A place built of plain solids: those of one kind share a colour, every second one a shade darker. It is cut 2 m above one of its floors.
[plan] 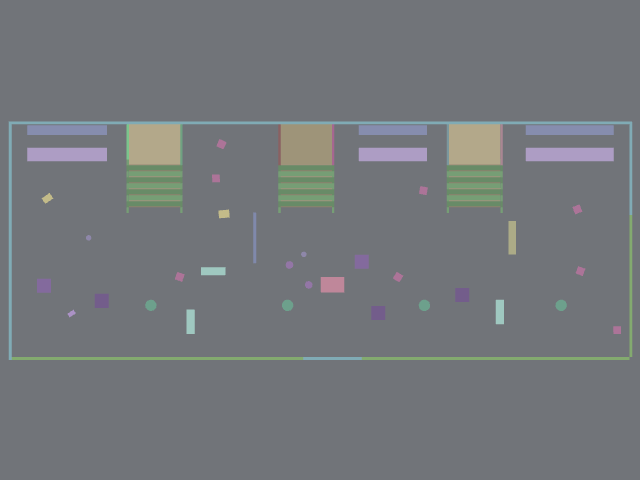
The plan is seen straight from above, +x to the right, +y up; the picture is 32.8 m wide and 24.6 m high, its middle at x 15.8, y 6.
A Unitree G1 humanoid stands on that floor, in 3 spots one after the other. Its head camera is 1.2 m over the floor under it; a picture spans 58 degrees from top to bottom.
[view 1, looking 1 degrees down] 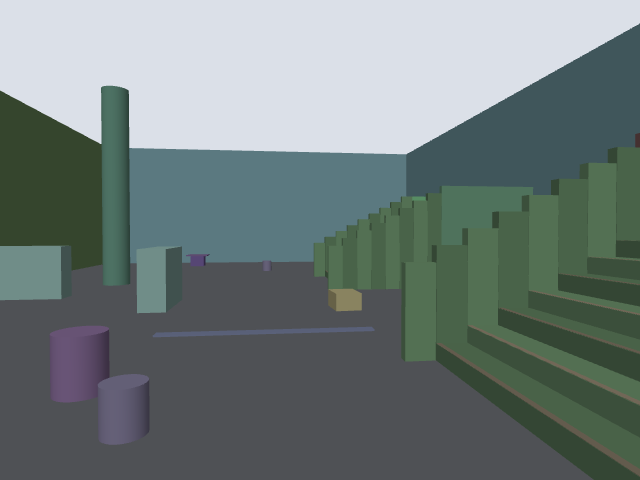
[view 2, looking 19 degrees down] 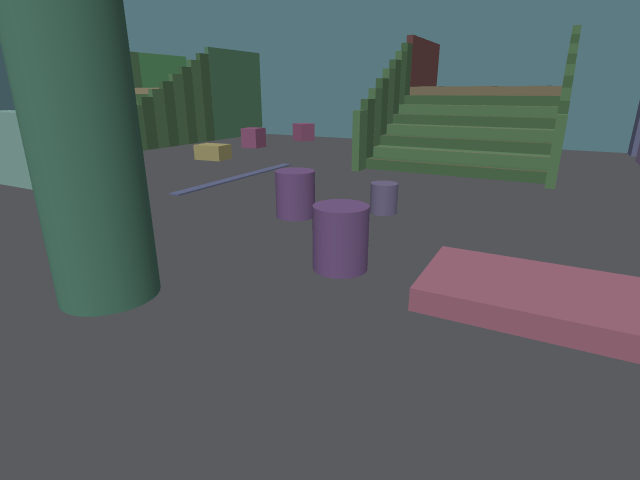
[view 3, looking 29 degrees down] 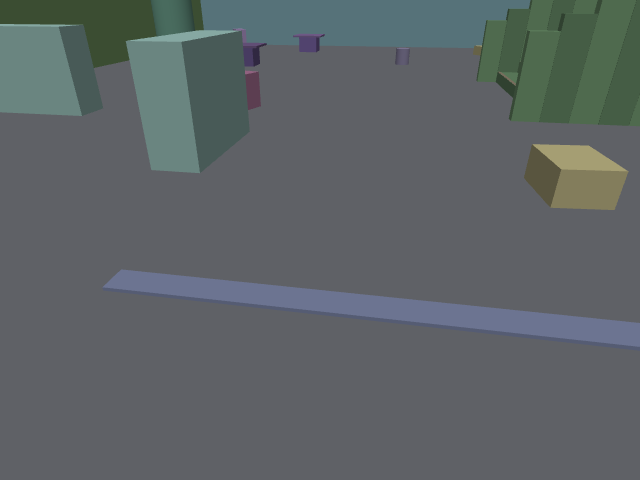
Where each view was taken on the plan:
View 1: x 17.66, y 6.11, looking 173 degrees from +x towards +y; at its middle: wall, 17.80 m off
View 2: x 16.44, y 1.10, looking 118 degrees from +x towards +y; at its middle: drum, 2.89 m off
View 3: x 14.00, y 6.11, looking -170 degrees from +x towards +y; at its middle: ground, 2.48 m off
